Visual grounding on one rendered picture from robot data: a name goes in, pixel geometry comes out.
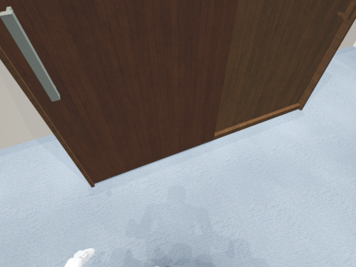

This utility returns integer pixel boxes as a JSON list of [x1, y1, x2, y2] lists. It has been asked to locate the wardrobe door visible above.
[[215, 0, 352, 132], [0, 0, 239, 182]]

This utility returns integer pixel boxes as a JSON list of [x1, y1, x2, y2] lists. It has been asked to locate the left robot hand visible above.
[[65, 248, 95, 267]]

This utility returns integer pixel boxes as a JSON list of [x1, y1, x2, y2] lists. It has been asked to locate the handle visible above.
[[0, 6, 60, 102], [342, 0, 356, 20]]

